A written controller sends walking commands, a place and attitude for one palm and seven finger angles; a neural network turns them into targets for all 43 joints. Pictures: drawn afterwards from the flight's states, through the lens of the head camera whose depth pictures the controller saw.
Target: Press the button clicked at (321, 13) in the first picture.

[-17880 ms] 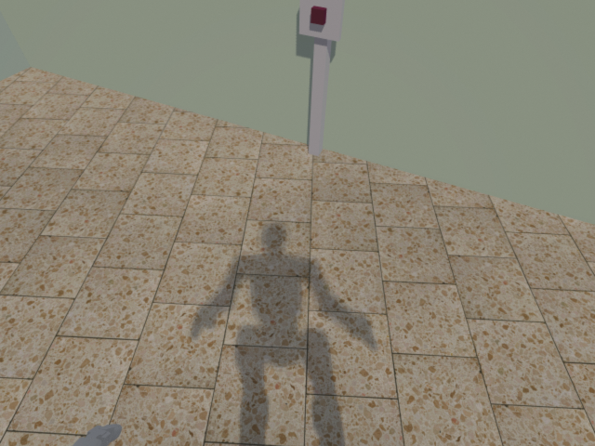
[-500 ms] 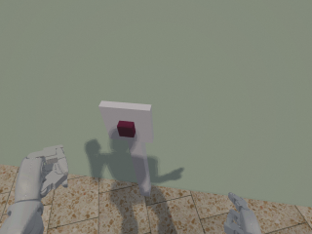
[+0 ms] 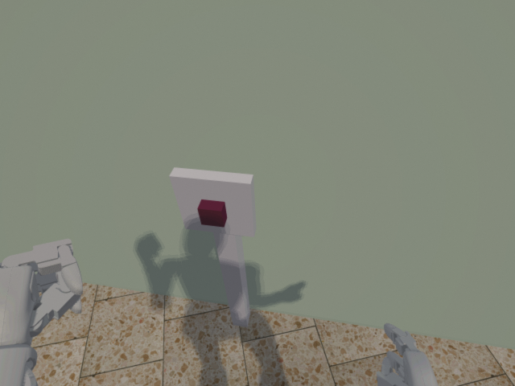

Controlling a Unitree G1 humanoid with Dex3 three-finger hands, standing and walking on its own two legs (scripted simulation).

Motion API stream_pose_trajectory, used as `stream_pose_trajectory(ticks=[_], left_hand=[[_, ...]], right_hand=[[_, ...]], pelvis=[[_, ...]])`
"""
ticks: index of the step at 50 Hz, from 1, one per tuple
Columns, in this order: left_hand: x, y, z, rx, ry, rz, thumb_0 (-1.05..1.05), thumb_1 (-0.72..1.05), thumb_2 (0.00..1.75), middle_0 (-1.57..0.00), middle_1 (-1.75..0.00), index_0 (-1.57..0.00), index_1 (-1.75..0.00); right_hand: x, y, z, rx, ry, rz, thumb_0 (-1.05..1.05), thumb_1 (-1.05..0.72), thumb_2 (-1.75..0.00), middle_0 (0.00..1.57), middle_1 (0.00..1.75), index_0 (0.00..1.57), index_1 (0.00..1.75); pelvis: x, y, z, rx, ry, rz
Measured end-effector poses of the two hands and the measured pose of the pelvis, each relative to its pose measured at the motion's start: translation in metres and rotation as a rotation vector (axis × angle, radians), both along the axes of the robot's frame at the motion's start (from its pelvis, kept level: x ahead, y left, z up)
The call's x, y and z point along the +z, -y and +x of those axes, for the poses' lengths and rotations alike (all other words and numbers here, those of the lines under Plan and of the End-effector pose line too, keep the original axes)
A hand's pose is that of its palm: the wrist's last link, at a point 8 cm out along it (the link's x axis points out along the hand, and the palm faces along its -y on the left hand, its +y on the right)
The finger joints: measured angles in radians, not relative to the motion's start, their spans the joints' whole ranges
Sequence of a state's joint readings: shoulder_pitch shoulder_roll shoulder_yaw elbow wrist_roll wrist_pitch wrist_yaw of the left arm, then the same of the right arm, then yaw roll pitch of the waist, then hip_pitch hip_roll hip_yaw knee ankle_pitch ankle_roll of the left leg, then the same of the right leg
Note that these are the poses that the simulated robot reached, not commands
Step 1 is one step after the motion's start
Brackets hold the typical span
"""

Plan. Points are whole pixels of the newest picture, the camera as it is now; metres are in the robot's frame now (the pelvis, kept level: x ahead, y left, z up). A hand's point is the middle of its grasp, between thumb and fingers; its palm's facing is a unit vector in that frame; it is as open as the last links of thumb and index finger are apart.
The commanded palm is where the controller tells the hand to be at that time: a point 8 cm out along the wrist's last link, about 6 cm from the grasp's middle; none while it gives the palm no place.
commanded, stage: draw the hand back to the body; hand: left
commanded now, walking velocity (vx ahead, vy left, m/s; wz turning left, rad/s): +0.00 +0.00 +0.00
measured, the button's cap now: (213, 212) +0.48 +0.18 -0.05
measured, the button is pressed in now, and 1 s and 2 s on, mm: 0 0 0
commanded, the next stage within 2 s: step back with the hand held close in 0.02 s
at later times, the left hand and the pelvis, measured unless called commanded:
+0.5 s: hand (63, 301) +0.16 +0.25 +0.15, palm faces +0.29 -0.82 -0.50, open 3.1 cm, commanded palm +0.10 +0.29 +0.17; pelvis -0.03 +0.01 +0.00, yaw +0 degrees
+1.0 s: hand (4, 356) +0.10 +0.27 +0.16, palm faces +0.38 -0.80 -0.46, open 3.1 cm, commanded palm +0.03 +0.31 +0.17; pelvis -0.09 +0.02 -0.01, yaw +2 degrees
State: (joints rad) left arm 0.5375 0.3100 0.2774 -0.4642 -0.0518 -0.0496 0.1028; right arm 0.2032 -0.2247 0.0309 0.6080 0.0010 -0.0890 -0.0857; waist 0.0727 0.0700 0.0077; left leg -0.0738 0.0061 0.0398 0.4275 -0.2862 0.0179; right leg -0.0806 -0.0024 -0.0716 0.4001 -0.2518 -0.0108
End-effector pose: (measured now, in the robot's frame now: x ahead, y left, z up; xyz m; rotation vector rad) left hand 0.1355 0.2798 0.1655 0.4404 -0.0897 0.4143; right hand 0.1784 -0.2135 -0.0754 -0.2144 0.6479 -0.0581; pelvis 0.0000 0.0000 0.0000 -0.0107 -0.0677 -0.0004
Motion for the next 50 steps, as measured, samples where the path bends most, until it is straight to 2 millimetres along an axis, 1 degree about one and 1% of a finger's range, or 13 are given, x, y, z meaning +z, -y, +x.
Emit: stream_pose_trajectory(ticks=[6, 10, 14, 18, 21, 25, 30, 33, 37, 42, 46, 50], left_hand=[[0.012, 0.005, -0.006, -0.025, 0.05, 0.029, 0.01, 0.89, 0.9, -1.3, -1.5, -1.3, -1.49], [0.018, 0.002, -0.007, -0.026, 0.076, 0.051, 0.01, 0.89, 0.9, -1.3, -1.5, -1.3, -1.49], [0.011, -0.003, -0.002, -0.03, 0.045, 0.06, 0.01, 0.89, 0.9, -1.3, -1.5, -1.3, -1.49], [-0.002, -0.001, -0.001, -0.076, -0.027, 0.054, 0.01, 0.89, 0.9, -1.3, -1.5, -1.3, -1.49], [-0.003, -0.001, -0.004, -0.112, -0.054, 0.069, 0.01, 0.89, 0.9, -1.3, -1.5, -1.3, -1.49], [0.007, -0.007, -0.012, -0.134, -0.026, 0.118, 0.01, 0.89, 0.9, -1.3, -1.5, -1.3, -1.49], [0.017, -0.017, -0.025, -0.123, 0.032, 0.153, 0.01, 0.89, 0.9, -1.3, -1.5, -1.3, -1.49], [0.015, -0.019, -0.034, -0.111, 0.047, 0.148, 0.01, 0.89, 0.9, -1.3, -1.5, -1.3, -1.49], [0.006, -0.019, -0.049, -0.099, 0.049, 0.125, 0.01, 0.89, 0.9, -1.3, -1.5, -1.3, -1.49], [0.001, -0.017, -0.066, -0.102, 0.075, 0.105, 0.01, 0.89, 0.9, -1.3, -1.5, -1.3, -1.49], [0.004, -0.02, -0.075, -0.11, 0.118, 0.11, 0.01, 0.89, 0.9, -1.31, -1.5, -1.3, -1.49], [0.01, -0.026, -0.079, -0.108, 0.147, 0.147, 0.01, 0.88, 0.9, -1.31, -1.5, -1.31, -1.49]], right_hand=[[0.001, 0.003, -0.01, -0.01, 0.017, -0.001, 0.01, -0.91, -0.89, 0.2, 0.3, 0.2, 0.3], [0.001, 0.004, -0.016, -0.017, 0.005, 0.003, 0.01, -0.91, -0.89, 0.2, 0.3, 0.2, 0.3], [-0.002, 0.01, -0.026, -0.043, -0.044, -0.01, 0.01, -0.9, -0.89, 0.2, 0.3, 0.2, 0.3], [-0.005, 0.017, -0.04, -0.084, -0.1, -0.035, 0.01, -0.9, -0.89, 0.2, 0.3, 0.2, 0.3], [-0.007, 0.021, -0.05, -0.114, -0.132, -0.052, 0.01, -0.91, -0.89, 0.2, 0.3, 0.2, 0.3], [-0.006, 0.02, -0.059, -0.138, -0.146, -0.065, 0.01, -0.91, -0.89, 0.2, 0.3, 0.2, 0.3], [-0.003, 0.011, -0.062, -0.136, -0.112, -0.059, 0.01, -0.91, -0.89, 0.2, 0.3, 0.2, 0.3], [-0.001, 0.004, -0.064, -0.124, -0.079, -0.047, 0.01, -0.91, -0.89, 0.2, 0.3, 0.2, 0.3], [0.002, -0.002, -0.07, -0.103, -0.046, -0.039, 0.01, -0.91, -0.89, 0.2, 0.3, 0.2, 0.3], [0.002, -0.003, -0.085, -0.079, -0.047, -0.064, 0.01, -0.9, -0.89, 0.2, 0.3, 0.2, 0.3], [0.002, -0.001, -0.102, -0.081, -0.071, -0.098, 0.01, -0.9, -0.89, 0.2, 0.3, 0.2, 0.3], [0.0, -0.001, -0.117, -0.089, -0.092, -0.117, 0.01, -0.9, -0.89, 0.2, 0.3, 0.2, 0.3]], pelvis=[[0.0, 0.002, -0.005, -0.002, 0.015, -0.001], [0.001, 0.002, -0.01, 0.003, 0.003, -0.006], [0.001, 0.0, -0.017, 0.003, -0.038, -0.014], [0.001, -0.005, -0.024, -0.002, -0.07, -0.01], [0.0, -0.009, -0.027, -0.002, -0.084, -0.006], [-0.002, -0.014, -0.033, -0.002, -0.089, -0.004], [-0.004, -0.019, -0.045, -0.006, -0.083, 0.0], [-0.006, -0.02, -0.054, -0.01, -0.078, 0.003], [-0.009, -0.02, -0.067, -0.009, -0.074, 0.0], [-0.011, -0.02, -0.08, -0.001, -0.078, -0.016], [-0.013, -0.023, -0.088, 0.006, -0.08, -0.029], [-0.012, -0.025, -0.094, 0.034, -0.082, -0.039]])
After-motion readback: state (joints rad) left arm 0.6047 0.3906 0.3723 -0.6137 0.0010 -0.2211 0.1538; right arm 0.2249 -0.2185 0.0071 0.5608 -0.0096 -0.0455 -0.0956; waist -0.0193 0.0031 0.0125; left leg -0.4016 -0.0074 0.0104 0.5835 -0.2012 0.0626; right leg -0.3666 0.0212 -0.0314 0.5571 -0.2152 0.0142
